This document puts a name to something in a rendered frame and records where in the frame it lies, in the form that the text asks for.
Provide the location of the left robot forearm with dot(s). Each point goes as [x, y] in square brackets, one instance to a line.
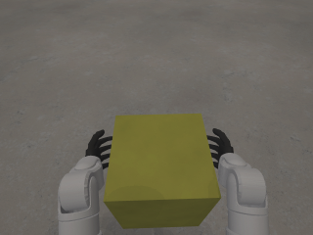
[78, 198]

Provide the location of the right robot hand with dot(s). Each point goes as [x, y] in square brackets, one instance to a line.
[223, 148]

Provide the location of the left robot hand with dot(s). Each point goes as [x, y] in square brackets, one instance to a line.
[94, 148]

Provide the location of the carton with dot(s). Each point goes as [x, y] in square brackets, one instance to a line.
[161, 173]

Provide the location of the right robot forearm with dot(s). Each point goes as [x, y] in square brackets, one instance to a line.
[247, 198]

